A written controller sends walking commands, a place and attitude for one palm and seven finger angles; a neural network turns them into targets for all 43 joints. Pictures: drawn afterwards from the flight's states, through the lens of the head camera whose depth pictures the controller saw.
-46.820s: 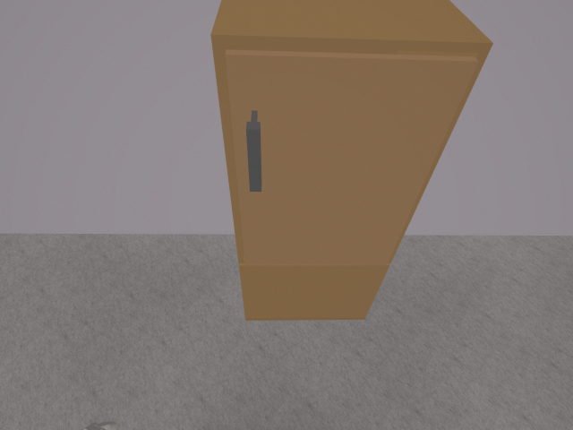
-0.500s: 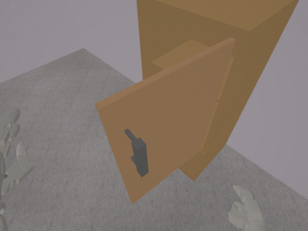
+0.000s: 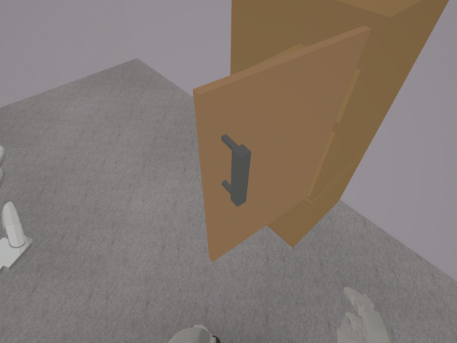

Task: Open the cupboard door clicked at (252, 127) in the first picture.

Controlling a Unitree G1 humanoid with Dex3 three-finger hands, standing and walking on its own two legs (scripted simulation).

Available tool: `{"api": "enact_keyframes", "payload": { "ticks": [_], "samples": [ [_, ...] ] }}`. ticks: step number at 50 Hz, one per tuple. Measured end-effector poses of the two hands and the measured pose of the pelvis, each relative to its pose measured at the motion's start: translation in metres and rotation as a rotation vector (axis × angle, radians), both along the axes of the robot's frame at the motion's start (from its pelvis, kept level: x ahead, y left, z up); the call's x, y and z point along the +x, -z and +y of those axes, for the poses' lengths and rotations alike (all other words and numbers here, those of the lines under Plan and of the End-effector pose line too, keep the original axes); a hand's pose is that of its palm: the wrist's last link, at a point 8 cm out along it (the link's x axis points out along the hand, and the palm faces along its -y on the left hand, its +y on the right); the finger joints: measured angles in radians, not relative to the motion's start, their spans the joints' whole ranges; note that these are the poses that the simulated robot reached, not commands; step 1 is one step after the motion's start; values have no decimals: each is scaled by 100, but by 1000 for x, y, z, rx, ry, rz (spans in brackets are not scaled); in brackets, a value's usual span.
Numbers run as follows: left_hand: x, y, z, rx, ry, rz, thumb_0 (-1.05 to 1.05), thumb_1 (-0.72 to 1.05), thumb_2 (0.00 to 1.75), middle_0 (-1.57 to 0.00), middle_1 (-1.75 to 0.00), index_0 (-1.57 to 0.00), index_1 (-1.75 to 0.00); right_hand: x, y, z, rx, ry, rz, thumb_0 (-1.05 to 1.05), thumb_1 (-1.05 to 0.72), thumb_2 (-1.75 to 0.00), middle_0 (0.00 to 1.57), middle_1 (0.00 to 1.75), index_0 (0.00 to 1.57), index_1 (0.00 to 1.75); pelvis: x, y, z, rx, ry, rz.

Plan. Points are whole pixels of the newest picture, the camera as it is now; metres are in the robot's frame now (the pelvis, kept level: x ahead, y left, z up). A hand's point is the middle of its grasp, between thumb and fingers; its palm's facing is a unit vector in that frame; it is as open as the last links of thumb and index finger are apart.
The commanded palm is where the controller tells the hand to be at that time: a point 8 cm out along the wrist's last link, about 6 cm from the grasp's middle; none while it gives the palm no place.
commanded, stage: step back with the hand held close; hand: left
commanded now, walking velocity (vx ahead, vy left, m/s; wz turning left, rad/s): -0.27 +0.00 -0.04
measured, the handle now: (232, 171) +0.40 +0.03 +0.08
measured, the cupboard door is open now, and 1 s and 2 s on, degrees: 83 83 83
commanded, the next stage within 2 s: stop stepping back and stand still in 0.18 s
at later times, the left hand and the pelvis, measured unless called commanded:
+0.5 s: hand out of the picture +0.09 +0.26 +0.18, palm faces +0.31 -0.82 -0.48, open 7.4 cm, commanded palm +0.03 +0.31 +0.19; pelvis -0.13 +0.02 +0.01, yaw -5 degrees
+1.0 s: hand out of the picture +0.04 +0.23 +0.19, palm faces +0.26 -0.81 -0.52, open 7.4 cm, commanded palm +0.00 +0.29 +0.19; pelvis -0.17 +0.01 +0.01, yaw -8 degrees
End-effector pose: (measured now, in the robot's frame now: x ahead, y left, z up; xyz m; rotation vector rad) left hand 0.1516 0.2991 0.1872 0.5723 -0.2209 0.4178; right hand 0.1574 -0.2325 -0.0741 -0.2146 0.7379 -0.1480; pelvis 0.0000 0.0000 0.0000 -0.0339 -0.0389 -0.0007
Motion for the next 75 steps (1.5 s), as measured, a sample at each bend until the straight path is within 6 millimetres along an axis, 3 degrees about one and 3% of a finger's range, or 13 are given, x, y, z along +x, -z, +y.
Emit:
{"api": "enact_keyframes", "payload": {
  "ticks": [14,26,31,37,42,49,57,61,64,66,71,73,75],
  "samples": [
    [-41,-14,33,-8,67,-116,2,89,90,-21,-30,-21,-30,-81,-18,31,-24,35,-11,1,-91,-90,21,30,20,30,-69,-9,28,-34,36,17],
    [-104,-13,-1,7,185,-5,2,89,90,-21,-30,-21,-30,-150,-13,23,3,38,-18,1,-90,-90,21,30,20,30,-138,-7,22,7,85,65],
    [-125,-21,10,10,154,-41,1,88,90,-22,-30,-22,-30,-185,-7,11,-3,114,31,1,-91,-90,21,30,20,30,-136,-10,25,16,123,35],
    [-109,-1,30,-114,63,-112,1,89,90,-21,-30,-21,-30,-205,-5,1,-57,172,0,1,-91,-90,21,30,20,30,-147,-4,34,38,117,-8],
    [-103,4,5,-114,145,-35,2,89,90,-21,-30,-21,-30,-221,-15,8,-23,174,-41,1,-91,-90,21,30,20,30,-166,-11,27,41,116,-15],
    [-142,-17,-25,48,242,4,2,89,90,-21,-30,-21,-30,-234,-4,2,10,145,20,1,-91,-90,21,30,20,30,-176,-11,13,39,125,9],
    [-129,-18,10,10,65,-19,1,89,90,-21,-30,-22,-30,-228,-1,-11,-15,157,69,1,-91,-90,21,30,20,30,-161,-21,19,60,118,23],
    [-109,8,13,-47,87,33,1,89,90,-21,-30,-21,-30,-210,0,-9,-39,127,41,1,-91,-90,21,30,20,30,-153,-14,30,37,107,22],
    [-88,89,17,-136,108,353,0,90,90,-20,-30,-20,-30,-199,16,-6,-25,78,94,1,-91,-90,20,30,20,30,-154,-5,41,42,88,39],
    [-94,156,12,-232,86,620,0,90,90,-20,-30,-20,-30,-195,25,0,-12,69,129,1,-91,-90,20,30,20,30,-156,-1,45,53,88,46],
    [-173,277,-29,-452,63,1165,1,91,90,-20,-30,-20,-30,-209,32,22,26,69,228,1,-91,-90,20,30,20,30,-160,-5,46,49,86,33],
    [-212,304,-45,-539,47,1307,1,91,90,-20,-30,-20,-30,-223,32,31,29,71,290,1,-91,-90,20,30,20,30,-161,-7,46,49,82,25],
    [-236,314,-38,-606,-50,1328,-1,98,90,-21,-30,-21,-30,-238,33,39,28,67,361,1,-91,-90,21,30,20,30,-163,-9,44,39,70,20]
  ]
}}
